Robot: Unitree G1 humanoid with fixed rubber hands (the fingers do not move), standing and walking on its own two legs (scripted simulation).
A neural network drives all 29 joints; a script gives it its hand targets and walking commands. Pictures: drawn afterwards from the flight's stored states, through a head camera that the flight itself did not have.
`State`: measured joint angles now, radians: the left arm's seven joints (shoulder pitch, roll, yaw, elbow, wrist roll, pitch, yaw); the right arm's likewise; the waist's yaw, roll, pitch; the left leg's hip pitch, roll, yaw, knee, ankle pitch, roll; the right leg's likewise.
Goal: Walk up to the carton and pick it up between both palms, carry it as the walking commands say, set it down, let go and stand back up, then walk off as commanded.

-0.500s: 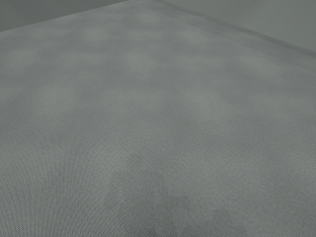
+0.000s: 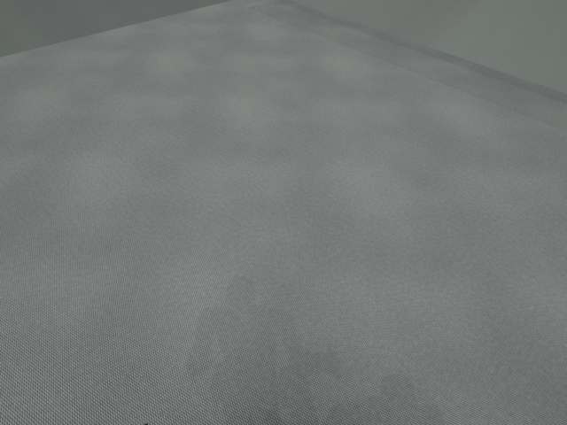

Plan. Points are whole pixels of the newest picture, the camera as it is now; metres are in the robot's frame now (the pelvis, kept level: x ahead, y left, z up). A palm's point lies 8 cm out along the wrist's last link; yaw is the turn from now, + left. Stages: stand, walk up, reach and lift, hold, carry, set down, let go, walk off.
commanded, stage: stand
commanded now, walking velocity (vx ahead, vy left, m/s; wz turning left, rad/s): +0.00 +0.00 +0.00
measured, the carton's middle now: out of the picture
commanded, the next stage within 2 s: walk off in 0.78 s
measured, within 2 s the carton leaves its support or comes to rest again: neither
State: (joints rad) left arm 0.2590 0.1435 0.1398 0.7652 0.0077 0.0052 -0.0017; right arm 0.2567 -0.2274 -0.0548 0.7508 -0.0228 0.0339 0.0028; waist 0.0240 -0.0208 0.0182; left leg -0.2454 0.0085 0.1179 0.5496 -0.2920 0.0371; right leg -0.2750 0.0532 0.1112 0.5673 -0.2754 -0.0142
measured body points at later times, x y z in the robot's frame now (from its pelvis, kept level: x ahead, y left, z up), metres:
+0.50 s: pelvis +0.00 +0.00 +0.00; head +0.00 +0.01 +0.45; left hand +0.09 +0.27 -0.12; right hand +0.11 -0.26 -0.11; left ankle +0.00 +0.09 -0.73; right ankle +0.02 -0.12 -0.73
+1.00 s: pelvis -0.02 +0.00 +0.00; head -0.02 +0.01 +0.45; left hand +0.09 +0.29 -0.11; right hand +0.10 -0.26 -0.11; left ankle +0.00 +0.09 -0.73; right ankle +0.02 -0.12 -0.73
